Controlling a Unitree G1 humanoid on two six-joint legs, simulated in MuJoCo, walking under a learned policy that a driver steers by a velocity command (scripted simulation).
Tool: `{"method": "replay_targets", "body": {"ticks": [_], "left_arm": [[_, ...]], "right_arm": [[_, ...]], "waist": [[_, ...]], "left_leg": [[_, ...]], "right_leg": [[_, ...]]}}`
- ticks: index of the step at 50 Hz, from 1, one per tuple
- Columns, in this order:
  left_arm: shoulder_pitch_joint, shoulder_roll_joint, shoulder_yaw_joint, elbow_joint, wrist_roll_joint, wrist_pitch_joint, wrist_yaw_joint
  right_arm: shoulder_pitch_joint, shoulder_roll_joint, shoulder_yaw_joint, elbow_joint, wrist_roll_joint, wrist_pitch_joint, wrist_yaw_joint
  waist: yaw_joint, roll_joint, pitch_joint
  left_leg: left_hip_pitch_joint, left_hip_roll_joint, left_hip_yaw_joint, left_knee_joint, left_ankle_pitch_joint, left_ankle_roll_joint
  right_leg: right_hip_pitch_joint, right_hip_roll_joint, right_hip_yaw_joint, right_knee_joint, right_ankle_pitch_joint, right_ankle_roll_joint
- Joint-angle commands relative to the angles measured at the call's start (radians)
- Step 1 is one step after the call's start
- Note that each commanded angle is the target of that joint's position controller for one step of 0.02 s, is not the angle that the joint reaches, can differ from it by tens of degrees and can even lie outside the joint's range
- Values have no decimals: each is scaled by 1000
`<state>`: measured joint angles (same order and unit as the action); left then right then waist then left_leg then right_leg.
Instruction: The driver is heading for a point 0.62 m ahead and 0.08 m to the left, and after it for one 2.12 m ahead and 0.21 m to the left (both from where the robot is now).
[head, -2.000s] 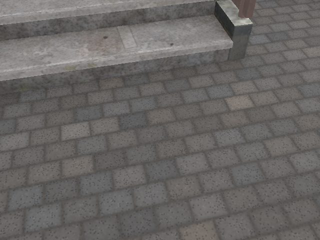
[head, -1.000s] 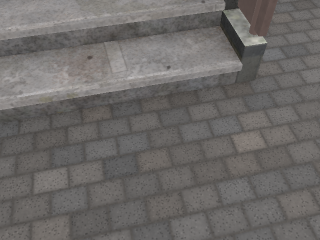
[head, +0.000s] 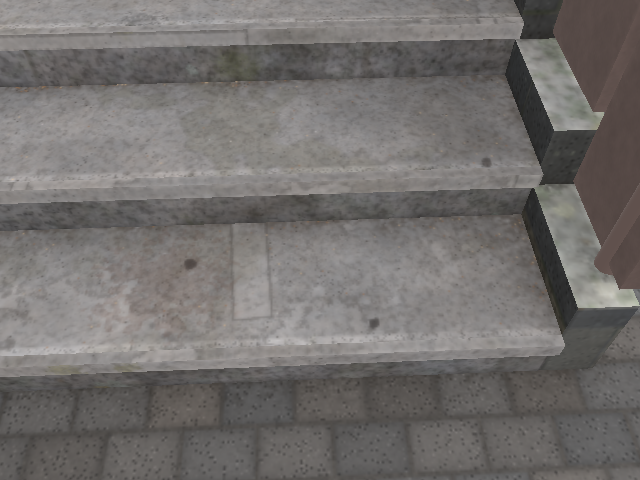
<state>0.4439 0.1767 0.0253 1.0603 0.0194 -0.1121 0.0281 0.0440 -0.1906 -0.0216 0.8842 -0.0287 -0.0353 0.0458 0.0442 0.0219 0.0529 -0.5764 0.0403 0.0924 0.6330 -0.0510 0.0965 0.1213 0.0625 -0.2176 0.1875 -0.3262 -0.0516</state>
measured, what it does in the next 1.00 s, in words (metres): walks ahead: left foot, then right foot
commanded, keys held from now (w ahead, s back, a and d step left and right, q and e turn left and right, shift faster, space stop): w+q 0.38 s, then w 0.32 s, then w+e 0.30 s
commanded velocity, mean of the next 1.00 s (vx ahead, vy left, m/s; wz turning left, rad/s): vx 0.50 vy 0.00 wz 0.25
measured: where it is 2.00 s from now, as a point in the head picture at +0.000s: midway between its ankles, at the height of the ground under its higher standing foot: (260, 155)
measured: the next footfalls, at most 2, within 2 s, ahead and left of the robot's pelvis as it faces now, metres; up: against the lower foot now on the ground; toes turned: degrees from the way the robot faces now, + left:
left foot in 0.08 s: +0.20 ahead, +0.08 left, +0.00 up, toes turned +7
right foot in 0.60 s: +0.50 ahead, -0.02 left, +0.00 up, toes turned +16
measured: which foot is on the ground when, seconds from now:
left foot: up 0.00-0.06, down 0.08-0.60, up 0.62-1.00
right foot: down 0.00-0.10, up 0.12-0.58, down 0.60-1.00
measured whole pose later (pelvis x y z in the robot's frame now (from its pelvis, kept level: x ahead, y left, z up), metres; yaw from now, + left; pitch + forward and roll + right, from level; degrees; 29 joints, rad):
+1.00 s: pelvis +0.50 +0.10 +0.01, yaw +12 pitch +4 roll -1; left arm 0.57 0.14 0.02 1.10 0.02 -0.10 0.03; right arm -0.01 -0.12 0.04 0.61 -0.06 -0.02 -0.01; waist 0.09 0.04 0.00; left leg -1.24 0.11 0.01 1.94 -0.52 0.04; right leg -0.13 0.05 0.07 0.32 -0.27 -0.06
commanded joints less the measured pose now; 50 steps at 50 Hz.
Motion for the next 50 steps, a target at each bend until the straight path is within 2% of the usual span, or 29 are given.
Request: {"method": "replay_targets", "body": {"ticks": [1,3,4,5,6,7,9,10,12,14,17,20,23,25,27,28,29,30,31,32,33,34,36,39,43,44,47,49,50], "left_arm": [[58,161,32,-7,3,5,19],[44,175,33,-13,14,24,13],[11,191,36,-37,6,28,7],[2,151,27,-105,-28,16,-11],[-39,149,33,-149,-21,4,-23],[-142,174,38,-175,-6,-6,-29],[-152,147,33,-178,-8,-12,-29],[-146,137,30,-186,4,5,-25],[-127,121,28,-192,30,43,-31],[-157,106,25,-203,33,63,-35],[-308,132,28,-262,28,63,-38],[-415,124,18,-301,21,60,-41],[-448,99,3,-310,8,54,-37],[-469,110,-1,-323,11,43,-35],[-394,134,6,-306,17,30,-28],[-270,152,17,-266,16,19,-20],[-121,167,26,-219,19,6,-12],[31,233,44,-183,35,-5,0],[43,341,70,-166,46,3,-5],[-2,290,76,-164,21,23,-17],[-103,199,56,-179,5,29,-25],[-140,141,40,-171,2,32,-32],[-113,96,22,-123,-5,22,-27],[0,105,21,-44,-15,9,-28],[30,119,17,-32,-12,6,-20],[79,120,19,-17,-5,2,-14],[133,139,25,-3,0,-8,-2],[167,143,25,7,9,-5,13],[172,126,22,23,-7,12,21]], "right_arm": [[-42,-66,-18,-71,-3,-17,-3],[123,-100,-36,-27,-3,-23,-5],[291,-149,-59,21,-18,-30,-10],[417,-265,-97,27,-39,-27,-31],[375,-301,-109,20,-6,-12,-32],[332,-286,-105,26,16,-4,-36],[222,-186,-82,14,25,-10,-38],[198,-162,-74,10,21,-18,-38],[204,-164,-68,13,28,-38,-34],[224,-194,-72,20,28,-51,-37],[297,-204,-75,31,30,-45,-42],[350,-212,-77,33,29,-36,-44],[402,-182,-69,48,11,-39,-55],[398,-175,-66,49,6,-44,-63],[350,-199,-67,40,9,-53,-67],[325,-206,-68,38,11,-59,-66],[288,-214,-68,33,19,-62,-60],[280,-167,-54,2,25,-72,-53],[470,-32,-28,8,45,-69,-54],[481,-119,-41,52,16,-49,-62],[378,-129,-44,32,-7,-42,-56],[298,-121,-43,8,-14,-42,-42],[258,-89,-35,-28,-22,-33,-18],[208,-23,-11,-80,-29,-19,-18],[2,1,20,-229,-37,-2,-25],[-19,28,29,-245,-25,4,-39],[-198,39,48,-372,-28,1,-67],[-326,61,68,-461,-26,-14,-66],[-364,69,84,-495,-36,-19,-59]], "waist": [[-36,-98,25],[-107,-121,-84],[-187,-96,-167],[-215,80,-287],[-161,161,-340],[-150,34,-215],[-64,-74,-52],[-38,-62,-34],[-10,-35,-56],[-6,-7,-38],[-52,20,-14],[-95,47,-28],[-120,85,-53],[-118,60,-34],[-68,48,-56],[-9,56,-112],[72,21,-161],[115,-42,-245],[-10,-306,-298],[-7,-150,-281],[-22,-43,-129],[-18,-45,-49],[-52,-94,9],[-54,-85,-25],[-45,-81,20],[-21,-142,-6],[11,-119,38],[46,-102,57],[41,-73,22]], "left_leg": [[18,-61,61,-58,-117,50],[234,-138,80,-89,-184,111],[473,-113,1,-147,-181,161],[794,158,-398,-173,-297,284],[893,333,-854,-341,-193,379],[809,282,-692,-355,-162,332],[548,204,-484,-399,42,239],[473,164,-425,-406,135,213],[412,115,-362,-407,230,196],[373,84,-339,-423,227,191],[403,56,-341,-432,241,154],[488,47,-346,-400,279,123],[562,70,-340,-357,354,118],[571,84,-346,-338,403,111],[557,77,-337,-249,638,76],[566,78,-347,-137,757,69],[533,29,-310,35,738,54],[348,-40,-284,281,408,28],[81,-199,-200,600,-479,-6],[-29,-148,-206,743,-463,2],[-85,-95,-196,792,-371,1],[-130,-72,-168,835,-317,2],[-147,-28,-149,875,-239,-11],[-323,-12,-78,1087,-262,-32],[-539,38,-61,1101,-247,-75],[-621,24,-46,1285,-313,-76],[-927,73,-95,1417,-456,-62],[-1041,88,-108,1380,-552,-47],[-930,99,-99,1204,-550,-46]], "right_leg": [[48,-323,41,137,955,-77],[17,-320,5,412,1116,-69],[-138,-303,-7,650,966,-47],[-505,-211,-36,1042,538,4],[-777,-1,129,1288,-200,28],[-874,-92,256,1259,-98,13],[-789,-162,249,1074,23,19],[-726,-171,242,1022,25,35],[-654,-164,231,951,33,61],[-669,-161,213,870,58,80],[-739,-157,202,730,189,105],[-767,-137,199,599,265,109],[-735,-112,180,555,271,88],[-687,-100,184,482,256,61],[-520,-53,178,388,229,23],[-401,-32,182,346,215,-7],[-247,-35,170,226,291,-26],[-7,-203,335,223,337,-64],[164,-508,736,213,641,-215],[84,-503,883,127,261,-272],[-59,-437,777,59,-76,-249],[-152,-378,689,18,-172,-220],[-268,-293,537,-14,-9,-185],[-249,-266,484,31,210,-218],[-334,-251,515,5,103,-229],[-294,-273,554,2,98,-265],[-160,-319,642,-11,-33,-266],[-97,-320,635,-33,-36,-233],[-141,-262,584,-38,8,-191]]}}
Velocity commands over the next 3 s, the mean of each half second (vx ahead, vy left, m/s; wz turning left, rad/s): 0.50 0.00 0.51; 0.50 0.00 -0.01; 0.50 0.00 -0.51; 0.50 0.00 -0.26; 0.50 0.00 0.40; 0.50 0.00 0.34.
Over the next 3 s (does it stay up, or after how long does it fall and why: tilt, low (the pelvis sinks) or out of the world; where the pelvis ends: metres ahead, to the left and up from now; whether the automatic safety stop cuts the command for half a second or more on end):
stays up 1.70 0.16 0.59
